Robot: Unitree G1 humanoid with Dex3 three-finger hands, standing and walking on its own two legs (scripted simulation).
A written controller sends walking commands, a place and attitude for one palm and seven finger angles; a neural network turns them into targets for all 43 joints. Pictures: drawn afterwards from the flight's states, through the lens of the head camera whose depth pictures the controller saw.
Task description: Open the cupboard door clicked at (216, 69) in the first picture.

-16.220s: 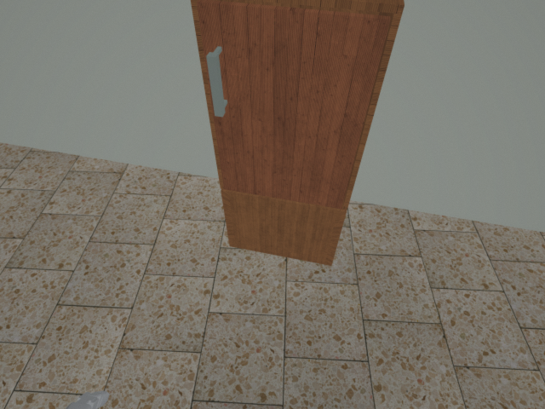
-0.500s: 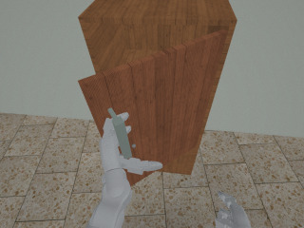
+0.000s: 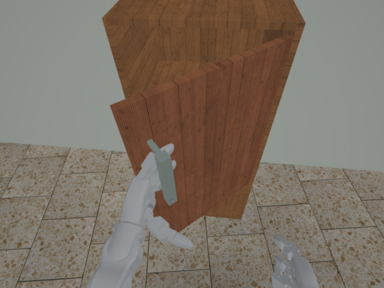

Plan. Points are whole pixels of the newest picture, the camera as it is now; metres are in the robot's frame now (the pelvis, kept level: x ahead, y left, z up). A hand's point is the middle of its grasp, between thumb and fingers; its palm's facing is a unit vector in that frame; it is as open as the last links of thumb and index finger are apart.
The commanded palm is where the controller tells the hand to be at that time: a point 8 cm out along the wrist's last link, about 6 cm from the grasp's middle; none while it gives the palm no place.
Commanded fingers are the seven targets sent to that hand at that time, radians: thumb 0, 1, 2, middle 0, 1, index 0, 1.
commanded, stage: slide the hand sideways off the handle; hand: left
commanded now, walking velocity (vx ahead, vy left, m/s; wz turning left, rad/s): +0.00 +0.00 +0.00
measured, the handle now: (162, 173) +0.32 +0.09 +0.08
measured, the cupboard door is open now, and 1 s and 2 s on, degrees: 42 42 42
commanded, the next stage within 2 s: draw the hand back to the body in 0.84 s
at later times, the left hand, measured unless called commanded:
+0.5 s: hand (145, 224) +0.22 +0.10 +0.08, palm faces -0.08 -1.00 -0.04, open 16.1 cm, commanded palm +0.18 +0.17 +0.08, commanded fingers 0.00 -0.50 0.30 -0.15 -0.30 -0.15 -0.30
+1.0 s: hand (112, 238) +0.19 +0.16 +0.07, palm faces -0.04 -1.00 -0.04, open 16.3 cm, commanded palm +0.16 +0.21 +0.09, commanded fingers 0.00 -0.50 0.30 -0.15 -0.30 -0.15 -0.30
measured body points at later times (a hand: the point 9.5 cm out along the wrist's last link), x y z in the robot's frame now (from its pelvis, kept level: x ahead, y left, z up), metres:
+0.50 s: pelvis +0.01 -0.01 -0.01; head +0.04 -0.03 +0.44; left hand +0.22 +0.16 +0.08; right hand +0.20 -0.23 -0.08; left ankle -0.02 +0.11 -0.71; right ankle +0.04 -0.11 -0.71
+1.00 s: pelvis +0.00 -0.01 -0.02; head +0.03 -0.01 +0.43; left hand +0.19 +0.21 +0.08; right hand +0.20 -0.23 -0.08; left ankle -0.02 +0.11 -0.71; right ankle +0.04 -0.11 -0.71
